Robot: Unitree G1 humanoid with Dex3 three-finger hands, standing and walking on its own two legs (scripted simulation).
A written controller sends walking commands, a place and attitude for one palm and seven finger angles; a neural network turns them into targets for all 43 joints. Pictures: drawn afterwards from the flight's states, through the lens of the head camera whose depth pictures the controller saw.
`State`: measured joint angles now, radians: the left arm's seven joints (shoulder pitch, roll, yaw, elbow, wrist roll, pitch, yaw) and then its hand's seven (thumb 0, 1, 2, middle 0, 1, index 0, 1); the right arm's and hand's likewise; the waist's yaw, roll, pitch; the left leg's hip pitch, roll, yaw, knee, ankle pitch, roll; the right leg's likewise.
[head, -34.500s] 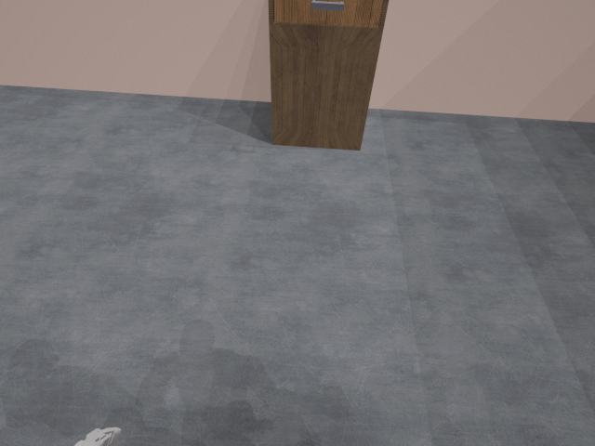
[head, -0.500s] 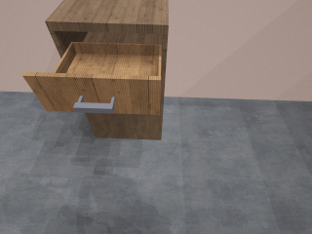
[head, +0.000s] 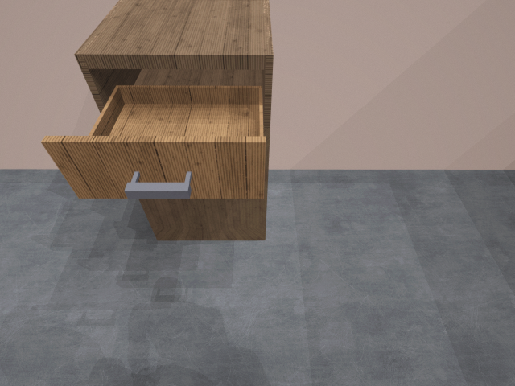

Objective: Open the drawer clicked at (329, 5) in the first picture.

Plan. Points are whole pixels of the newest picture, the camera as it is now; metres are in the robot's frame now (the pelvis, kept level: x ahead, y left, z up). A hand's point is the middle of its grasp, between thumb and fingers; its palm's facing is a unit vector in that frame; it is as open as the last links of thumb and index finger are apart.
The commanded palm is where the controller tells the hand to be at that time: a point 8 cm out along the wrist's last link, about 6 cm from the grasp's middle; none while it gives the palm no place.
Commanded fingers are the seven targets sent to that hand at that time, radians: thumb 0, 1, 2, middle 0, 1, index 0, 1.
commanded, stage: let the arm hang, fingers relaxed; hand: left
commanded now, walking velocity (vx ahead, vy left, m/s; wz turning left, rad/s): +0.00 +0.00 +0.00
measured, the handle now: (160, 183) +0.51 +0.24 -0.03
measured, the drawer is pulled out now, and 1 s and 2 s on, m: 0.29 0.29 0.29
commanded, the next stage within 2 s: look to check the result in 0.08 s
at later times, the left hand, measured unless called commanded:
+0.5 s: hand out of the picture -0.01 +0.17 -0.18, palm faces +0.04 -0.98 -0.18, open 7.4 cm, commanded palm none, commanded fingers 0.00 0.90 0.90 -0.20 -0.30 -0.20 -0.30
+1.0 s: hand out of the picture +0.01 +0.17 -0.17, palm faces +0.03 -0.98 -0.21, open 7.4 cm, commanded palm none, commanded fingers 0.00 0.90 0.90 -0.20 -0.30 -0.20 -0.30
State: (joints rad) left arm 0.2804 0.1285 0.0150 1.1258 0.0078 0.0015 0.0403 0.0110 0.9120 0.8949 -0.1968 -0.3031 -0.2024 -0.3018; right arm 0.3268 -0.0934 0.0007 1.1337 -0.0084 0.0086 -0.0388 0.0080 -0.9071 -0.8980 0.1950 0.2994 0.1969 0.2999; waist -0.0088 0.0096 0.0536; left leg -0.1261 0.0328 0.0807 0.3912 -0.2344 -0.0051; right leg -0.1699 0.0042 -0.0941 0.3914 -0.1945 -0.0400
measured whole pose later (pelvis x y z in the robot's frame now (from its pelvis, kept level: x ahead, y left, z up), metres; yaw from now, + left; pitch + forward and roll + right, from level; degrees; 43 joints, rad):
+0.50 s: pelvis +0.00 +0.01 +0.00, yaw -1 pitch -2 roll +0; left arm 0.30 0.12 0.01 1.14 0.01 0.00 0.04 0.01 0.90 0.90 -0.20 -0.30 -0.20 -0.30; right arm 0.31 -0.10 -0.01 1.13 -0.01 0.00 -0.04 0.01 -0.91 -0.90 0.19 0.30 0.20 0.30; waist -0.01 0.01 0.06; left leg -0.12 0.02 0.09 0.38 -0.24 0.00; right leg -0.17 0.00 -0.08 0.39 -0.20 -0.03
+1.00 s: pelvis +0.01 +0.00 +0.00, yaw -1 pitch -1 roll +0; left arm 0.27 0.14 0.02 1.13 0.01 -0.01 0.04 0.01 0.91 0.89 -0.20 -0.30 -0.20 -0.30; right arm 0.29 -0.12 -0.01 1.14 -0.01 0.00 -0.04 0.01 -0.91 -0.90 0.19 0.30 0.20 0.30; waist -0.01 0.01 0.06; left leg -0.10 0.03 0.09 0.36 -0.23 -0.01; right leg -0.16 0.00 -0.08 0.38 -0.20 -0.04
